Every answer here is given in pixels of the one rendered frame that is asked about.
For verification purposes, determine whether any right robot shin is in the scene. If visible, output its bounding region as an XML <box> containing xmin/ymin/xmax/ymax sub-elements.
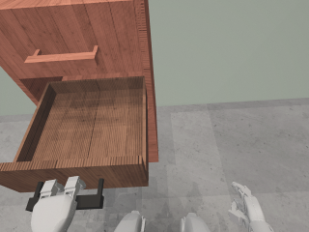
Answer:
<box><xmin>187</xmin><ymin>213</ymin><xmax>197</xmax><ymax>217</ymax></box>

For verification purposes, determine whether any robot right forearm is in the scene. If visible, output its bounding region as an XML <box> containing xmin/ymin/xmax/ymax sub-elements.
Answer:
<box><xmin>248</xmin><ymin>220</ymin><xmax>274</xmax><ymax>232</ymax></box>

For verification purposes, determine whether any robot left hand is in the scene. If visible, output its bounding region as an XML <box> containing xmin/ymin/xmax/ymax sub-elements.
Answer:
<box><xmin>31</xmin><ymin>176</ymin><xmax>86</xmax><ymax>232</ymax></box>

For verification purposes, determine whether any cabinet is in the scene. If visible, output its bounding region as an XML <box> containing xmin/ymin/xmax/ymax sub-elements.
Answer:
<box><xmin>0</xmin><ymin>0</ymin><xmax>159</xmax><ymax>162</ymax></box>

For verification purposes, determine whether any handle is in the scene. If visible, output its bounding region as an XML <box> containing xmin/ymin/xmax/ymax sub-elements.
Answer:
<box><xmin>24</xmin><ymin>51</ymin><xmax>99</xmax><ymax>72</ymax></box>
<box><xmin>25</xmin><ymin>178</ymin><xmax>104</xmax><ymax>212</ymax></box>

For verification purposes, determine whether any robot right hand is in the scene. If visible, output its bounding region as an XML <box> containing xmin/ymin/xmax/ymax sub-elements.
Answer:
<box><xmin>228</xmin><ymin>182</ymin><xmax>267</xmax><ymax>229</ymax></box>

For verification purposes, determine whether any drawer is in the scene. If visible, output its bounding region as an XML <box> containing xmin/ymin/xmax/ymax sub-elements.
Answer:
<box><xmin>0</xmin><ymin>75</ymin><xmax>149</xmax><ymax>193</ymax></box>

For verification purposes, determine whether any robot right thigh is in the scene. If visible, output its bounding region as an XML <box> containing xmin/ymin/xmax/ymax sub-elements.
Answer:
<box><xmin>180</xmin><ymin>216</ymin><xmax>211</xmax><ymax>232</ymax></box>

